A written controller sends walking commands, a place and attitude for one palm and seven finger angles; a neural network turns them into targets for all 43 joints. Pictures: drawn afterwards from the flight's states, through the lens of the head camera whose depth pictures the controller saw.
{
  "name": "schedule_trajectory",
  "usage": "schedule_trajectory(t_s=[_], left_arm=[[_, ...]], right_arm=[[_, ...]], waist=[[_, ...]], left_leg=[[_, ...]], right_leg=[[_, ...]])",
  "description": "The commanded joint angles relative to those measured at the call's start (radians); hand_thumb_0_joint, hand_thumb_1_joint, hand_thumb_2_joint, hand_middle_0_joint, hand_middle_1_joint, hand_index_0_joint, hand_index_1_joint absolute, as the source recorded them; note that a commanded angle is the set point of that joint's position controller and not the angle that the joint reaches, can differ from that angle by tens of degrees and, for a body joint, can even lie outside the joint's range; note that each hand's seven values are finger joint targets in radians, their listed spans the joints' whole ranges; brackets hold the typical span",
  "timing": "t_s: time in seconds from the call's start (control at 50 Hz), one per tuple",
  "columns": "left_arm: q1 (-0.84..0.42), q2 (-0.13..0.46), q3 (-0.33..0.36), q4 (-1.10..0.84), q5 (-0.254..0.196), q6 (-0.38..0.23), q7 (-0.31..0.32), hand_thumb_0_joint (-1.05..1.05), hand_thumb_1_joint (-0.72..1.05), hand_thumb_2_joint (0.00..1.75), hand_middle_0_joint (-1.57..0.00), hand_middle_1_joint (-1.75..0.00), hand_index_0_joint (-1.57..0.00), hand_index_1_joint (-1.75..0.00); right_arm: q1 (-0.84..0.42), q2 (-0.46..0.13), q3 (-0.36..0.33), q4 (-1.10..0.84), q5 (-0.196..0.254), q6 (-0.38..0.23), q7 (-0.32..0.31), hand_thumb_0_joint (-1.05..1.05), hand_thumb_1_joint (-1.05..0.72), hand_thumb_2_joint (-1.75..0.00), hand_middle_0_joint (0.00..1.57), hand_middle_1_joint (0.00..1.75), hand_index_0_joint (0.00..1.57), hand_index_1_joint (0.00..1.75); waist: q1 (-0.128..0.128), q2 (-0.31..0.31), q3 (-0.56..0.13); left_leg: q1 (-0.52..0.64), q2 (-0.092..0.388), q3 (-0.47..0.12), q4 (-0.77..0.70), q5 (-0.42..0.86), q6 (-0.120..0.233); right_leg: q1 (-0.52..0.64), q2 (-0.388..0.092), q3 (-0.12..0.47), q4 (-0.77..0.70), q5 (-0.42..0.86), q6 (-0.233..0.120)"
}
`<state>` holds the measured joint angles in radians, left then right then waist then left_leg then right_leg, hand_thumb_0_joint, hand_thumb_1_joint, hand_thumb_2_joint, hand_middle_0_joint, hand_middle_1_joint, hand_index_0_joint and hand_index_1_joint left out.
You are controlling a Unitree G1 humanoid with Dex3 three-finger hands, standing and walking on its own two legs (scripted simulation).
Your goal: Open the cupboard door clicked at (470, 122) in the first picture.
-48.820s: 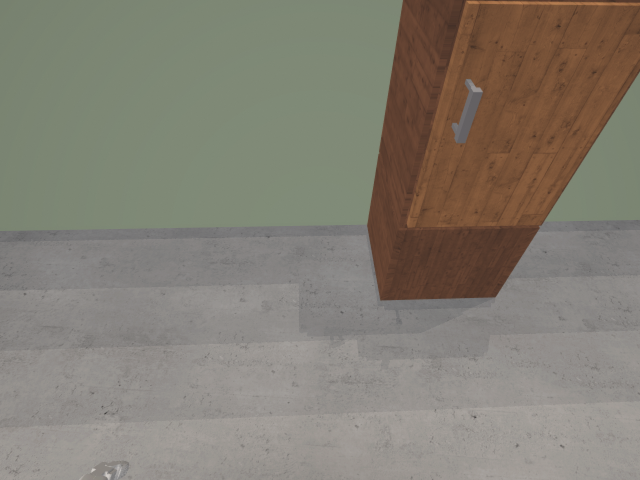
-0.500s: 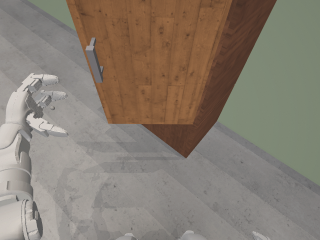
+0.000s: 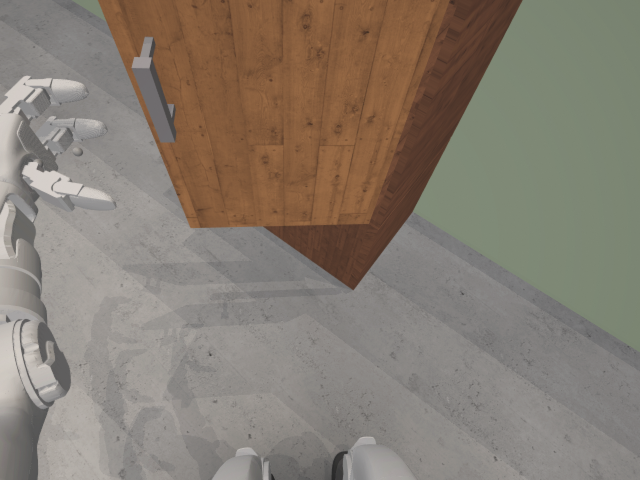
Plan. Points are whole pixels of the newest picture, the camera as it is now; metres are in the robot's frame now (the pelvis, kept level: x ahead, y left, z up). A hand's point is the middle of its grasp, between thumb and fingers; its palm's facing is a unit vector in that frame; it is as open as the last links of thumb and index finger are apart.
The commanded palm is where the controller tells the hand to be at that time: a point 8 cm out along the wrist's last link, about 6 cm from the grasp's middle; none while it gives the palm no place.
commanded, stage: move the hooked fingers beside the handle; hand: left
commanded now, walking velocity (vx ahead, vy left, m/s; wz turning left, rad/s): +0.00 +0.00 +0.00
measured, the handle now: (158, 92) +0.59 +0.19 +0.09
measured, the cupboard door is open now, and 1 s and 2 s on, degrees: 41 41 41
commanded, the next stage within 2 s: slide the fingers in behind the handle in 1.28 s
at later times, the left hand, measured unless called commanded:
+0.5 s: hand (95, 96) +0.56 +0.26 +0.10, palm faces +0.02 -1.00 +0.01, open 14.0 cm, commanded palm +0.53 +0.30 +0.09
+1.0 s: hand (92, 119) +0.54 +0.27 +0.09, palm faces +0.01 -1.00 +0.01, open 14.0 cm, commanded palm +0.53 +0.30 +0.09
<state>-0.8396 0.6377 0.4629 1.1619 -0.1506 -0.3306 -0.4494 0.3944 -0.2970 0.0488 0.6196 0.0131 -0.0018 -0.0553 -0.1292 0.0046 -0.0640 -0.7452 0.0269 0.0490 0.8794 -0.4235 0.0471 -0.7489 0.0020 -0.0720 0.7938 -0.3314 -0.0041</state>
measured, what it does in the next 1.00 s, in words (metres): stands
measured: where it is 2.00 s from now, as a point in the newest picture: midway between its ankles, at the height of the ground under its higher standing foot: outside the picture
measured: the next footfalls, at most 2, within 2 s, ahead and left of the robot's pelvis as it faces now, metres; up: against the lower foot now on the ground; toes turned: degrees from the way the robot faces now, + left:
none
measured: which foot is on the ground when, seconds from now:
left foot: down 0.00-1.00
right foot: down 0.00-1.00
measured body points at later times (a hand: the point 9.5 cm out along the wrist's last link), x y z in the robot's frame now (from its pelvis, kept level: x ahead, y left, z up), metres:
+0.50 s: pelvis +0.01 +0.00 -0.01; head +0.17 +0.03 +0.41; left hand +0.55 +0.31 +0.11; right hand -0.05 -0.26 -0.10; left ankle +0.00 +0.08 -0.70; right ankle +0.02 -0.12 -0.70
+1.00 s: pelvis +0.02 +0.01 -0.01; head +0.16 +0.04 +0.42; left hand +0.53 +0.32 +0.09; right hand +0.02 -0.26 -0.10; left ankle +0.00 +0.08 -0.70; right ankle +0.02 -0.12 -0.70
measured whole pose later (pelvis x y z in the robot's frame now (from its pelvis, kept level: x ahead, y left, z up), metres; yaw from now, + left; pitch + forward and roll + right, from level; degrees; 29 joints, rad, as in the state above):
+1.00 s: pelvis +0.02 +0.01 -0.01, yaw -1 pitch +22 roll -5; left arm -0.97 0.73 0.48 1.24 -0.10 -0.27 -0.43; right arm 0.42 -0.29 0.06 0.56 -0.01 0.12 -0.02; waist -0.19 0.02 -0.08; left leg -0.83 0.05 0.03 0.92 -0.47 0.05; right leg -0.81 0.03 -0.08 0.78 -0.35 0.01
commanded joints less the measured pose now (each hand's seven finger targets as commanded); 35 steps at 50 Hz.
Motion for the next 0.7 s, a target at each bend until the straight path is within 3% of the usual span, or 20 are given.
schedule_trajectory(t_s=[0.0, 0.06, 0.08, 0.16, 0.18, 0.22, 0.24, 0.28, 0.3, 0.32, 0.36, 0.4, 0.46, 0.48, 0.5, 0.54, 0.6, 0.64, 0.66, 0.68], left_arm=[[-0.502, 0.326, 0.043, -0.149, -0.009, -0.057, 0.002, 0.00, -0.50, 0.30, -0.30, -1.20, -0.30, -1.20], [-0.536, 0.329, 0.035, -0.157, 0.008, -0.059, 0.009, 0.00, -0.50, 0.30, -0.30, -1.20, -0.30, -1.20], [-0.532, 0.374, 0.067, -0.159, 0.017, -0.062, 0.013, 0.00, -0.50, 0.30, -0.30, -1.20, -0.30, -1.20], [-0.597, 0.359, 0.034, -0.081, 0.030, -0.049, 0.021, 0.00, -0.50, 0.30, -0.30, -1.20, -0.30, -1.20], [-0.597, 0.403, 0.060, -0.057, 0.037, -0.040, 0.021, 0.00, -0.50, 0.30, -0.30, -1.20, -0.30, -1.20], [-0.651, 0.432, 0.058, -0.052, 0.053, -0.031, 0.023, 0.00, -0.50, 0.30, -0.30, -1.20, -0.30, -1.20], [-0.649, 0.442, 0.059, -0.041, 0.063, -0.028, 0.025, 0.00, -0.50, 0.30, -0.30, -1.20, -0.30, -1.20], [-0.673, 0.495, 0.087, -0.072, 0.074, -0.038, 0.027, 0.00, -0.50, 0.30, -0.30, -1.20, -0.30, -1.20], [-0.683, 0.484, 0.075, -0.069, 0.077, -0.038, 0.026, 0.00, -0.50, 0.30, -0.30, -1.20, -0.30, -1.20], [-0.682, 0.488, 0.076, -0.061, 0.081, -0.037, 0.026, 0.00, -0.50, 0.30, -0.30, -1.20, -0.30, -1.20], [-0.689, 0.484, 0.078, -0.042, 0.075, -0.031, 0.022, 0.00, -0.50, 0.30, -0.30, -1.20, -0.30, -1.20], [-0.688, 0.543, 0.111, -0.037, 0.082, -0.020, 0.016, 0.00, -0.50, 0.30, -0.30, -1.20, -0.30, -1.20], [-0.576, 0.508, 0.100, -0.021, 0.079, -0.003, -0.004, 0.00, -0.50, 0.30, -0.30, -1.20, -0.30, -1.20], [-0.545, 0.535, 0.122, -0.040, 0.083, 0.001, -0.006, 0.00, -0.50, 0.30, -0.30, -1.20, -0.30, -1.20], [-0.530, 0.499, 0.092, -0.047, 0.084, 0.007, -0.012, 0.00, -0.50, 0.30, -0.30, -1.20, -0.30, -1.20], [-0.531, 0.485, 0.096, -0.074, 0.072, 0.009, -0.013, 0.00, -0.50, 0.30, -0.30, -1.20, -0.30, -1.20], [-0.545, 0.514, 0.136, -0.117, 0.046, -0.009, -0.015, 0.00, -0.50, 0.30, -0.30, -1.20, -0.30, -1.20], [-0.576, 0.522, 0.143, -0.154, 0.047, -0.025, -0.007, 0.00, -0.50, 0.30, -0.30, -1.20, -0.30, -1.20], [-0.616, 0.501, 0.127, -0.214, 0.042, -0.043, -0.003, 0.00, -0.50, 0.30, -0.30, -1.20, -0.30, -1.20], [-0.599, 0.497, 0.132, -0.243, 0.044, -0.053, 0.000, 0.00, -0.50, 0.30, -0.30, -1.20, -0.30, -1.20]], right_arm=[[0.153, -0.188, -0.066, -0.044, -0.001, 0.000, -0.017, 0.00, -0.90, -0.90, 0.20, 0.30, 0.20, 0.30], [0.172, -0.188, -0.064, -0.044, -0.008, 0.007, -0.015, 0.00, -0.90, -0.90, 0.20, 0.30, 0.20, 0.30], [0.185, -0.193, -0.066, -0.043, -0.012, 0.013, -0.013, 0.00, -0.90, -0.90, 0.20, 0.30, 0.20, 0.30], [0.202, -0.194, -0.057, -0.037, -0.014, 0.028, -0.011, 0.00, -0.90, -0.90, 0.20, 0.30, 0.20, 0.30], [0.209, -0.202, -0.056, -0.037, -0.014, 0.032, -0.012, 0.00, -0.90, -0.90, 0.20, 0.30, 0.20, 0.30], [0.222, -0.206, -0.053, -0.037, -0.017, 0.039, -0.013, 0.00, -0.90, -0.90, 0.20, 0.30, 0.20, 0.30], [0.229, -0.205, -0.050, -0.040, -0.019, 0.041, -0.011, 0.00, -0.90, -0.90, 0.20, 0.30, 0.20, 0.30], [0.248, -0.208, -0.050, -0.042, -0.025, 0.050, -0.010, 0.00, -0.90, -0.90, 0.20, 0.30, 0.20, 0.30], [0.252, -0.205, -0.049, -0.042, -0.026, 0.054, -0.007, 0.00, -0.90, -0.90, 0.20, 0.30, 0.20, 0.30], [0.259, -0.206, -0.049, -0.040, -0.029, 0.058, -0.006, 0.00, -0.90, -0.90, 0.20, 0.30, 0.20, 0.30], [0.270, -0.207, -0.046, -0.044, -0.030, 0.066, -0.003, 0.00, -0.90, -0.90, 0.20, 0.30, 0.20, 0.30], [0.282, -0.213, -0.048, -0.044, -0.031, 0.077, -0.002, 0.00, -0.90, -0.90, 0.20, 0.30, 0.20, 0.30], [0.291, -0.206, -0.048, -0.061, -0.032, 0.088, 0.005, 0.00, -0.90, -0.90, 0.20, 0.30, 0.20, 0.30], [0.292, -0.209, -0.051, -0.065, -0.032, 0.093, 0.006, 0.00, -0.90, -0.90, 0.20, 0.30, 0.20, 0.30], [0.290, -0.204, -0.050, -0.070, -0.030, 0.101, 0.010, 0.00, -0.90, -0.90, 0.20, 0.30, 0.20, 0.30], [0.293, -0.204, -0.058, -0.072, -0.031, 0.108, 0.015, 0.00, -0.90, -0.90, 0.20, 0.30, 0.20, 0.30], [0.294, -0.209, -0.065, -0.074, -0.031, 0.113, 0.016, 0.00, -0.90, -0.90, 0.20, 0.30, 0.20, 0.30], [0.292, -0.204, -0.065, -0.073, -0.031, 0.112, 0.016, 0.00, -0.90, -0.90, 0.20, 0.30, 0.20, 0.30], [0.291, -0.201, -0.065, -0.070, -0.032, 0.113, 0.017, 0.00, -0.90, -0.90, 0.20, 0.30, 0.20, 0.30], [0.294, -0.197, -0.071, -0.063, -0.034, 0.114, 0.022, 0.00, -0.90, -0.90, 0.20, 0.30, 0.20, 0.30]], waist=[[-0.036, 0.105, -0.398], [-0.039, 0.168, -0.438], [-0.026, 0.188, -0.485], [-0.072, 0.143, -0.412], [-0.070, 0.137, -0.421], [-0.084, 0.159, -0.434], [-0.079, 0.172, -0.449], [-0.077, 0.218, -0.507], [-0.084, 0.236, -0.520], [-0.090, 0.211, -0.524], [-0.099, 0.216, -0.512], [-0.095, 0.204, -0.544], [-0.069, 0.218, -0.542], [-0.055, 0.220, -0.553], [-0.055, 0.245, -0.540], [-0.063, 0.222, -0.525], [-0.065, 0.191, -0.533], [-0.063, 0.220, -0.545], [-0.068, 0.278, -0.559], [-0.055, 0.330, -0.603]], left_leg=[[0.257, 0.007, -0.106, -0.100, 0.379, -0.026], [0.295, 0.008, -0.114, -0.087, 0.427, -0.031], [0.314, 0.010, -0.116, -0.079, 0.454, -0.036], [0.251, 0.013, -0.120, -0.071, 0.400, -0.026], [0.232, 0.013, -0.115, -0.068, 0.384, -0.024], [0.220, 0.012, -0.121, -0.062, 0.376, -0.022], [0.216, 0.011, -0.119, -0.056, 0.384, -0.021], [0.259, 0.015, -0.122, -0.040, 0.462, -0.028], [0.270, 0.016, -0.120, -0.032, 0.478, -0.029], [0.265, 0.019, -0.123, -0.026, 0.489, -0.028], [0.262, 0.020, -0.123, -0.020, 0.510, -0.027], [0.244, 0.022, -0.118, -0.014, 0.516, -0.023], [0.246, 0.022, -0.110, -0.019, 0.577, -0.025], [0.255, 0.026, -0.110, -0.019, 0.600, -0.028], [0.268, 0.026, -0.108, -0.022, 0.610, -0.031], [0.271, 0.030, -0.104, -0.021, 0.608, -0.025], [0.268, 0.029, -0.105, -0.022, 0.606, -0.023], [0.278, 0.027, -0.104, -0.022, 0.600, -0.022], [0.343, 0.032, -0.116, -0.020, 0.667, -0.032], [0.412, 0.037, -0.121, -0.011, 0.742, -0.045]], right_leg=[[0.142, 0.035, 0.036, -0.051, 0.229, -0.014], [0.111, 0.036, 0.031, -0.036, 0.234, -0.020], [0.115, 0.037, 0.035, -0.033, 0.242, -0.018], [0.079, 0.042, 0.030, -0.037, 0.215, -0.015], [0.087, 0.042, 0.034, -0.039, 0.213, -0.012], [0.078, 0.039, 0.036, -0.034, 0.207, -0.012], [0.082, 0.041, 0.038, -0.031, 0.213, -0.013], [0.081, 0.044, 0.036, -0.018, 0.256, -0.015], [0.074, 0.045, 0.037, -0.017, 0.266, -0.014], [0.075, 0.047, 0.035, -0.015, 0.275, -0.013], [0.069, 0.051, 0.030, -0.012, 0.293, -0.015], [0.103, 0.053, 0.036, -0.013, 0.319, -0.012], [0.129, 0.057, 0.031, -0.010, 0.370, -0.018], [0.131, 0.057, 0.029, -0.009, 0.375, -0.015], [0.112, 0.058, 0.026, -0.012, 0.367, -0.015], [0.103, 0.062, 0.023, -0.020, 0.370, -0.012], [0.131, 0.068, 0.025, -0.023, 0.390, -0.014], [0.139, 0.068, 0.029, -0.021, 0.391, -0.016], [0.105, 0.069, 0.022, -0.017, 0.394, -0.020], [0.088, 0.070, 0.021, -0.019, 0.400, -0.019]])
